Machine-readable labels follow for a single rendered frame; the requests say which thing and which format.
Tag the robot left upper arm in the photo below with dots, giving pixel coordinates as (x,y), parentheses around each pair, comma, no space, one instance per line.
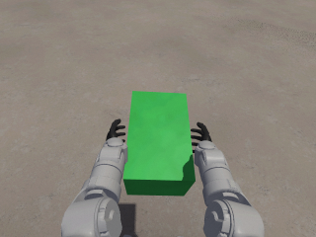
(94,217)

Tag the left robot forearm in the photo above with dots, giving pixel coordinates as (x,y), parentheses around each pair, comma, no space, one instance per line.
(107,173)

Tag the carton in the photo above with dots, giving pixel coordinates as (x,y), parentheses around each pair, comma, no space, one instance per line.
(160,160)

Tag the robot right hand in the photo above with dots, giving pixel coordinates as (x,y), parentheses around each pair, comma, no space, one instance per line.
(203,132)

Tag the robot right upper arm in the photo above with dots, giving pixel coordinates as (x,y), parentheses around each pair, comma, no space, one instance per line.
(227,218)

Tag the robot left hand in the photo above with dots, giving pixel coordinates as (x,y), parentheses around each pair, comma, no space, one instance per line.
(113,130)

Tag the right robot forearm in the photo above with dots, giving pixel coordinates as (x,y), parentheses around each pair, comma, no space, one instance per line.
(216,176)

